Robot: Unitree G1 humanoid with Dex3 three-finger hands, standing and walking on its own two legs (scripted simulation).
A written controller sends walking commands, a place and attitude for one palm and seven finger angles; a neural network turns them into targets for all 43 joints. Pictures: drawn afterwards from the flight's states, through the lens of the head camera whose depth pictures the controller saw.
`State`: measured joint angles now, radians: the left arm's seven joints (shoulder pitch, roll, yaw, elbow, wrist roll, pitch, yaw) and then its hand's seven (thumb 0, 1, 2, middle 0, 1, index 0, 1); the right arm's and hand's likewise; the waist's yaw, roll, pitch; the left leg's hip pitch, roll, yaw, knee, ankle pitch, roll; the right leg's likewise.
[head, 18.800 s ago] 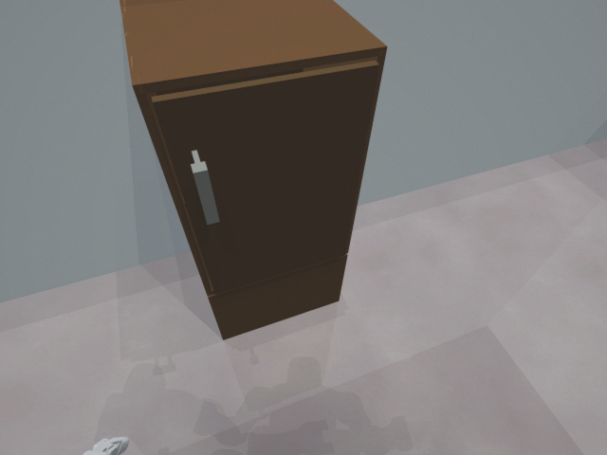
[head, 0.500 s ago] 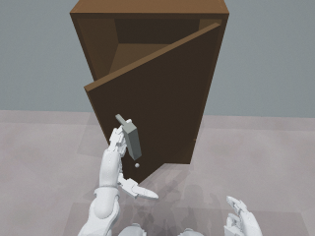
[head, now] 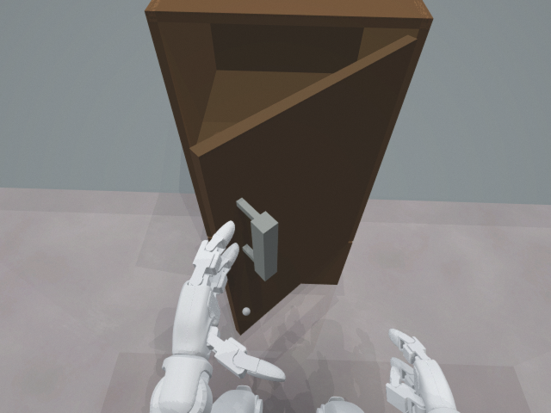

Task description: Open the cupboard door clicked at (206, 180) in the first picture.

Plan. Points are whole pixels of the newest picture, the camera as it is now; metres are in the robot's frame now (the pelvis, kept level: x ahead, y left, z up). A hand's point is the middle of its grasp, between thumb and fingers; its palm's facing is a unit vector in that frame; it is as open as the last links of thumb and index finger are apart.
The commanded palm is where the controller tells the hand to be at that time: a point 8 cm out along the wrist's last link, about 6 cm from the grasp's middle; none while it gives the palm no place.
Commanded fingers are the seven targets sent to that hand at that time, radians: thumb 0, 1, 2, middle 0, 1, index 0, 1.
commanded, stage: slide the hand sideways off the handle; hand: left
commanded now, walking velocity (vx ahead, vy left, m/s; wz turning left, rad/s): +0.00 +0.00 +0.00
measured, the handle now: (255, 239) +0.35 +0.06 +0.06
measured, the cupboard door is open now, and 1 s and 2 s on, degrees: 44 44 44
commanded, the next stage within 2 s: draw the hand back to the body in 0.56 s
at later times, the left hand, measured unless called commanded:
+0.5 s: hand (223, 342) +0.20 +0.08 +0.06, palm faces +0.01 -1.00 -0.02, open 16.3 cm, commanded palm +0.17 +0.14 +0.06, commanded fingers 0.00 -0.50 0.30 -0.15 -0.30 -0.15 -0.30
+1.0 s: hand (178, 333) +0.20 +0.12 +0.11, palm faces +0.03 -1.00 -0.07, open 16.3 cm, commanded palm +0.16 +0.18 +0.12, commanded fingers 0.00 -0.50 0.30 -0.15 -0.30 -0.15 -0.30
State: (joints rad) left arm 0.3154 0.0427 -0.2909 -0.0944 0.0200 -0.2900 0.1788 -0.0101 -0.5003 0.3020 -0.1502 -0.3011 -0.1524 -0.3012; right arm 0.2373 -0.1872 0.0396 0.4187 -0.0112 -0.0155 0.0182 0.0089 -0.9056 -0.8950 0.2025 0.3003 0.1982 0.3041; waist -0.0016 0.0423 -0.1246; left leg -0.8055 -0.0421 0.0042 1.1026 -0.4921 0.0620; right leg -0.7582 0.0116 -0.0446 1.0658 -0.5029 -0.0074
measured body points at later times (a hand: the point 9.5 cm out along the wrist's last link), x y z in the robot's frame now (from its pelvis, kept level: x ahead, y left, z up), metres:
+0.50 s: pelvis +0.02 -0.03 -0.01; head +0.06 -0.03 +0.44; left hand +0.20 +0.13 +0.07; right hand +0.21 -0.24 -0.08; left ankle +0.03 +0.08 -0.66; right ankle +0.02 -0.12 -0.66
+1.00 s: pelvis +0.01 -0.04 +0.01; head +0.03 -0.06 +0.46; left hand +0.19 +0.18 +0.12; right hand +0.20 -0.27 -0.06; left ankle +0.03 +0.08 -0.66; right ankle +0.02 -0.12 -0.66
